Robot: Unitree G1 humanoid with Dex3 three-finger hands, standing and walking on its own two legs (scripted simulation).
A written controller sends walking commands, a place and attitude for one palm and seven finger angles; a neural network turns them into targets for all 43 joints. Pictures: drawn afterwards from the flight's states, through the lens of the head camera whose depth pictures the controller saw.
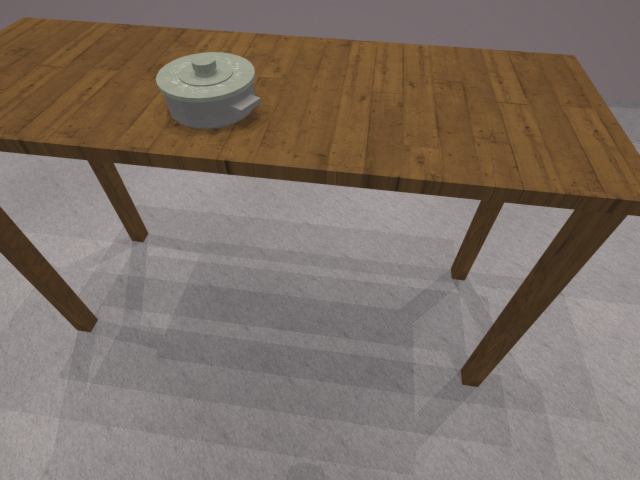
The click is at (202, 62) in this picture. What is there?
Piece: lid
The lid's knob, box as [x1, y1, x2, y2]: [191, 55, 216, 72]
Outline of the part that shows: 191,60 193,69 199,72 210,71 214,69 216,66 214,57 210,55 199,55 192,58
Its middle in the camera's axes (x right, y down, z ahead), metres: -0.21 -0.32 +0.70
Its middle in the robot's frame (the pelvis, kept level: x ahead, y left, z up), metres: +0.75 +0.26 +0.15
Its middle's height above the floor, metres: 0.93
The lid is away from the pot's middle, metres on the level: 0.00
